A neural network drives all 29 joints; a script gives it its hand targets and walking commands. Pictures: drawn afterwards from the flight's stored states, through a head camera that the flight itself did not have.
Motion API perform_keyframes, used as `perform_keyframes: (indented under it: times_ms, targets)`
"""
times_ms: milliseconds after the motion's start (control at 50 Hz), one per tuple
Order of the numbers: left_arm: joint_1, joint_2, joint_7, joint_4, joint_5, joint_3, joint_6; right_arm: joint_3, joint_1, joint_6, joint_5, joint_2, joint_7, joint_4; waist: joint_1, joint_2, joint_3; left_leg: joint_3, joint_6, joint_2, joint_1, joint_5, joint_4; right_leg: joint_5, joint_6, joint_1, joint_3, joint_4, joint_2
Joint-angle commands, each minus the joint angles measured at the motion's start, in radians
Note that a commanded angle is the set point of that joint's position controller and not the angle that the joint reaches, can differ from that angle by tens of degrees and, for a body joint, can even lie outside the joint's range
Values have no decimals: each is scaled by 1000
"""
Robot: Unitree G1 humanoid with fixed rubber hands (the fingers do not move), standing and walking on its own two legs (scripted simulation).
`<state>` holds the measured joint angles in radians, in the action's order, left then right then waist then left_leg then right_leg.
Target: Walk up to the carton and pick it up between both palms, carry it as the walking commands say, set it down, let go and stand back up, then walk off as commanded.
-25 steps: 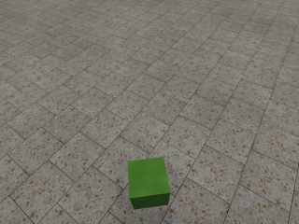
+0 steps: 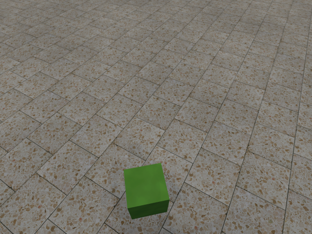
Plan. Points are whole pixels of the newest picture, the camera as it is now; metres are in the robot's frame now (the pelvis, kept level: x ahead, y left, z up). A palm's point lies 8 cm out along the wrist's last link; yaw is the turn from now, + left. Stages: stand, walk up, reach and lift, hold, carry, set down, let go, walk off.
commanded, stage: walk up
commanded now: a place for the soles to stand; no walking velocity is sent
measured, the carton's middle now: (146, 191) +0.42 +0.05 -0.64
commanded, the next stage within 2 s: reach and lift in 0.30 s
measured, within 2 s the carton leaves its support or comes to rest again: neither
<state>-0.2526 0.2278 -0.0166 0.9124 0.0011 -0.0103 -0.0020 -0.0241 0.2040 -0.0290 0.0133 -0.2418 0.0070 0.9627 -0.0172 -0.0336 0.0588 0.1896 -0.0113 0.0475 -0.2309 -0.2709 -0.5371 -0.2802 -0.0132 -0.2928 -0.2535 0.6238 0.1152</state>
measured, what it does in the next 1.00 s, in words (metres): lowers itself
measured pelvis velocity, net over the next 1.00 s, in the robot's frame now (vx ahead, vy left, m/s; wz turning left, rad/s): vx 0.01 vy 0.03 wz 0.14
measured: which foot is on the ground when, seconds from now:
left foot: down 0.00-1.00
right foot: down 0.00-1.00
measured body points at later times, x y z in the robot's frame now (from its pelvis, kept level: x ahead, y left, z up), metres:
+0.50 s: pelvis -0.02 +0.02 -0.02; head +0.06 +0.03 +0.42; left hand +0.16 +0.26 -0.14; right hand +0.17 -0.23 -0.14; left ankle +0.01 +0.12 -0.73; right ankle +0.03 -0.11 -0.73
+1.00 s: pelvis +0.01 +0.03 -0.06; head +0.15 +0.04 +0.36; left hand +0.24 +0.25 -0.17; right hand +0.27 -0.20 -0.18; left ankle +0.01 +0.12 -0.73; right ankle +0.04 -0.11 -0.73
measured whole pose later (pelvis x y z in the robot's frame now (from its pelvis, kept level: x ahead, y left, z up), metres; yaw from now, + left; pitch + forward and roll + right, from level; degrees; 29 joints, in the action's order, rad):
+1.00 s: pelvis +0.01 +0.03 -0.06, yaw +8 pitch +20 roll -1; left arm 0.11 0.14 -0.08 0.52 0.02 -0.02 -0.21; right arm 0.18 -0.08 -0.14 0.00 -0.23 -0.12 0.61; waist -0.02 0.04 -0.05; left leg 0.05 -0.05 0.00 -0.93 -0.46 -1.03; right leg -0.46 0.04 -0.90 -0.03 1.00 0.00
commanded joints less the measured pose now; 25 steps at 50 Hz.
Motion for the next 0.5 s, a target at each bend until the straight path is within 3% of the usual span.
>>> perform_keyframes:
  times_ms: [0,20,60,100,120,140,160,180,200,220,280,300,320,340,360,380,400,420,440,460,480]
  targets:
    - [-55,158,-12,-72,-2,38,20,42,-23,9,5,-197,13,-64,24,78,-33,-163,-112,172,65,-55,171,133,-43,-97,-45,-58,-109]
    - [-56,166,-13,-67,-6,44,18,40,-11,8,3,-175,13,-66,8,14,-63,-147,-128,186,105,-68,130,156,-39,-116,-37,-42,-104]
    - [-46,166,-8,-76,-8,44,17,38,-38,2,8,-183,11,-78,22,22,-42,-136,-108,156,98,-76,106,131,-53,-135,-69,-79,-115]
    - [-34,181,-7,-92,0,37,20,39,-25,-2,2,-163,2,-75,5,17,-36,-114,-85,81,121,-58,50,64,-66,-190,-193,-175,-146]
    - [-13,200,-12,-89,-3,49,16,36,-18,-1,-1,-157,3,-80,-2,-62,-18,-114,-68,47,122,-79,19,48,-62,-199,-245,-226,-150]
    - [-15,204,-11,-97,1,51,11,43,-29,0,4,-163,4,-84,6,-61,-33,-120,-60,23,127,-76,-11,32,-49,-193,-286,-260,-155]
    - [-10,210,-10,-84,-2,50,9,40,-25,5,3,-147,4,-81,-3,-83,-42,-123,-63,20,164,-88,-10,0,-53,-214,-272,-274,-164]
    - [-8,210,-13,-91,5,49,8,35,7,6,-7,-140,5,-75,-14,-105,-48,-138,-70,25,193,-93,16,-42,-64,-231,-281,-263,-138]
    - [0,188,-15,-92,3,45,5,42,-16,6,3,-161,3,-77,-11,-65,-25,-143,-63,30,178,-83,13,-32,-51,-243,-258,-260,-135]
    - [10,190,-16,-82,4,41,11,38,2,12,-1,-144,3,-78,-26,-87,-48,-147,-63,49,214,-82,28,-27,-54,-247,-244,-260,-131]
    - [-15,181,-10,-86,3,44,11,47,29,23,-2,-192,8,-69,-15,-72,-67,-171,-85,95,198,-60,85,31,-49,-213,-137,-177,-104]
    - [530,104,26,-590,-15,8,-64,45,-560,-26,-67,-225,8,-645,29,89,-120,-176,-64,61,-151,-295,-13,-217,11,-361,205,31,-94]
    - [397,126,18,-392,27,23,-135,53,-456,-89,-24,-154,3,-481,106,-8,-89,-105,-40,11,-189,-303,-53,-244,15,-220,255,-41,-125]
    - [404,181,26,-498,16,44,-182,59,-402,-137,-20,-104,-6,-532,62,-40,-156,-120,-34,-15,-103,-270,-64,-238,25,-244,256,-57,-116]
    - [359,177,32,-449,-16,81,-235,107,-379,-168,-29,-137,-11,-478,32,-41,-130,-140,-22,-25,-17,-192,-118,-198,11,-356,264,-72,-133]
    - [294,185,36,-443,-47,63,-289,112,-268,-229,-37,-160,-28,-441,2,30,-78,-145,-6,-45,3,-192,-89,-172,-8,-371,293,-68,-115]
    - [292,145,42,-442,-30,42,-331,163,-312,-256,-4,-244,-57,-468,-37,40,-151,-177,5,-29,57,-251,-86,-235,-29,-374,293,-49,-110]
    - [202,112,44,-424,-20,50,-366,206,-241,-278,2,-273,-68,-431,-43,6,-158,-202,18,-26,92,-296,-98,-258,-31,-357,296,-43,-117]
    - [172,100,45,-496,-27,46,-378,207,-195,-296,-2,-264,-82,-437,-59,61,-179,-212,24,-17,152,-311,-96,-223,-37,-388,294,-16,-124]
    - [165,101,33,-532,-22,64,-384,212,-137,-311,-12,-204,-80,-427,-47,-24,-191,-203,33,-36,160,-213,-151,-228,-50,-425,257,-54,-146]
    - [78,80,16,-479,-21,67,-400,222,-77,-314,9,-227,-76,-394,-72,-26,-217,-232,40,-25,236,-102,-147,-118,-60,-455,278,-49,-138]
